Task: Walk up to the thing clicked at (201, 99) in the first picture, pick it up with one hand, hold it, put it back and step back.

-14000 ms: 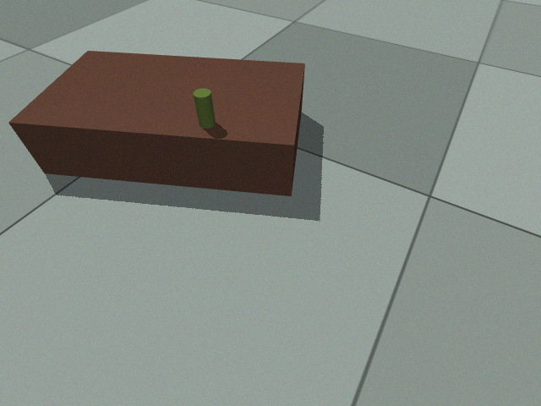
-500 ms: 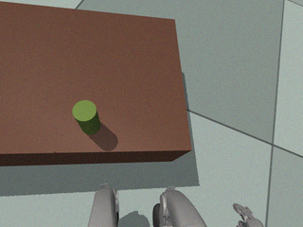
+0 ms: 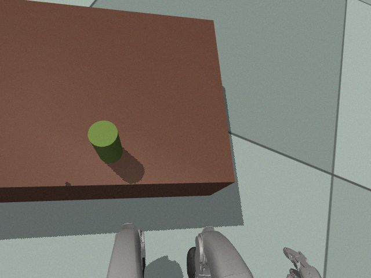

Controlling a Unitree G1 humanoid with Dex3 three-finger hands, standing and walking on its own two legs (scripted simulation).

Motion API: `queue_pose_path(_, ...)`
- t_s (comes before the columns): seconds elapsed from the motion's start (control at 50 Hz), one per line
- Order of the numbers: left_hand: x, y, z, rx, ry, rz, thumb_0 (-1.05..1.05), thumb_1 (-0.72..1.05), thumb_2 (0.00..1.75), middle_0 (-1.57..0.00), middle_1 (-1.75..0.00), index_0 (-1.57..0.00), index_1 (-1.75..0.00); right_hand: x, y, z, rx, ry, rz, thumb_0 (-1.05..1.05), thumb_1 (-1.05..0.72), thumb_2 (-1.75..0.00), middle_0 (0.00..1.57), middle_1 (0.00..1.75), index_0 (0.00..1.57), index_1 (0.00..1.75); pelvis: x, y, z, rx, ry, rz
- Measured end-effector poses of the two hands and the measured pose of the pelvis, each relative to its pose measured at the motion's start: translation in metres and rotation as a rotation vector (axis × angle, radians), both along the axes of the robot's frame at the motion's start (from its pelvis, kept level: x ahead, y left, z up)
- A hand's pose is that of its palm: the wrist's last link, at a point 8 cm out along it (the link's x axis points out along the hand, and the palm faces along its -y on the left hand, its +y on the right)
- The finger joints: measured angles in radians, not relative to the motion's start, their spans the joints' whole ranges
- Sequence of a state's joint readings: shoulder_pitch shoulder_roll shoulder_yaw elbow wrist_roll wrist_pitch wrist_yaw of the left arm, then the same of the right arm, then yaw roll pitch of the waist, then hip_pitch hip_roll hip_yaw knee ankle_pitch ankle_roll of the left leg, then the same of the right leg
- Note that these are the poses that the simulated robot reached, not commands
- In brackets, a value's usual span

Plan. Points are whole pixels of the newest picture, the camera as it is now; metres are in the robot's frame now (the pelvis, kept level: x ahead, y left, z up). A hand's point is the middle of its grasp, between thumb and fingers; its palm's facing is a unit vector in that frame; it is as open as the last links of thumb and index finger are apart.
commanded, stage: go down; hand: left
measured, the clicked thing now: (107, 143) +0.47 +0.18 -0.25
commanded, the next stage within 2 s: approach in 0.52 s
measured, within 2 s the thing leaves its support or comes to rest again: neither
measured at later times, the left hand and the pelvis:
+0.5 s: hand out of the picture +0.41 +0.39 +0.05, palm faces +0.15 -0.99 +0.01, open 17.0 cm; pelvis +0.00 +0.00 +0.00, yaw +0 degrees
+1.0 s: hand out of the picture +0.42 +0.36 -0.04, palm faces +0.12 -0.99 +0.06, open 17.6 cm; pelvis -0.01 +0.00 -0.05, yaw -1 degrees
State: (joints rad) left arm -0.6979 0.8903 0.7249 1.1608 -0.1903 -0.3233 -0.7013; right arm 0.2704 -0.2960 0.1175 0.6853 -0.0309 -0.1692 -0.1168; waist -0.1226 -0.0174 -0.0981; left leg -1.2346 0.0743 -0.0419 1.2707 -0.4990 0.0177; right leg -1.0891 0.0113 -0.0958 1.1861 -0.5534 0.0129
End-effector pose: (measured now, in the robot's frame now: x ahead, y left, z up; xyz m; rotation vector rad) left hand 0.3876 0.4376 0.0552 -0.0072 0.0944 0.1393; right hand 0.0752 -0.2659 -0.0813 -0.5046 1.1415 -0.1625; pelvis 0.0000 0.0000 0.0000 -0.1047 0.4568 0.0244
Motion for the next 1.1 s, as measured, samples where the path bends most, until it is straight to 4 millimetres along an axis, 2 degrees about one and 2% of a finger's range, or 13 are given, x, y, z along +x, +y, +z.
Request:
queue_pose_path(0.2,-0.004,-0.002,-0.009,-0.002,-0.024,-0.010,-0.01,-0.43,0.03,-0.06,-0.03,-0.05,-0.04,-0.003,-0.001,-0.003,-0.003,0.020,0.005,0.00,-0.91,-0.90,0.21,0.30,0.20,0.30,-0.001,0.000,-0.003,-0.001,0.006,0.002)
queue_pose_path(0.44,-0.003,0.002,0.003,-0.007,-0.041,0.005,-0.01,-0.39,0.04,-0.05,-0.04,-0.04,-0.04,0.001,-0.003,0.001,-0.012,-0.010,0.001,0.00,-0.91,-0.90,0.21,0.30,0.20,0.30,-0.001,-0.001,-0.002,-0.002,0.000,0.001)
queue_pose_path(0.58,-0.007,0.001,-0.007,-0.010,-0.037,0.007,-0.01,-0.40,0.03,-0.05,-0.03,-0.04,-0.04,0.002,-0.002,-0.006,0.000,0.003,0.014,0.00,-0.91,-0.90,0.21,0.30,0.20,0.30,-0.002,-0.001,-0.005,0.000,0.009,0.001)
queue_pose_path(0.82,0.006,-0.001,-0.015,-0.017,-0.033,0.013,-0.01,-0.47,0.01,-0.05,-0.04,-0.05,-0.03,0.002,-0.003,-0.007,-0.018,0.009,0.010,0.00,-0.89,-0.89,0.21,0.30,0.20,0.30,-0.002,-0.002,-0.010,-0.006,0.024,0.002)
queue_pose_path(0.88,0.006,-0.004,-0.031,-0.023,-0.004,0.005,-0.01,-0.50,0.01,-0.05,-0.04,-0.05,-0.03,0.000,-0.004,-0.013,-0.014,0.015,0.014,0.00,-0.88,-0.89,0.21,0.30,0.20,0.30,-0.002,0.000,-0.016,-0.008,0.041,-0.002)
queue_pose_path(0.94,0.006,-0.012,-0.058,-0.039,0.009,-0.004,-0.01,-0.53,0.00,-0.05,-0.04,-0.05,-0.03,-0.002,-0.005,-0.025,-0.007,0.030,0.027,0.00,-0.88,-0.89,0.21,0.30,0.20,0.30,-0.005,0.001,-0.027,-0.010,0.064,-0.006)
queue_pose_path(1.02,0.008,-0.030,-0.109,-0.066,0.009,-0.031,-0.01,-0.56,0.00,-0.04,-0.04,-0.05,-0.03,-0.005,-0.007,-0.052,-0.004,0.047,0.046,0.00,-0.87,-0.89,0.21,0.30,0.20,0.30,-0.011,0.001,-0.055,-0.014,0.108,-0.016)
queue_pose_path(1.1,0.014,-0.052,-0.166,-0.073,-0.018,-0.064,-0.01,-0.57,0.01,-0.03,-0.05,-0.04,-0.04,-0.008,-0.009,-0.087,-0.011,0.059,0.060,0.00,-0.87,-0.89,0.21,0.30,0.20,0.30,-0.020,-0.001,-0.092,-0.019,0.145,-0.028)
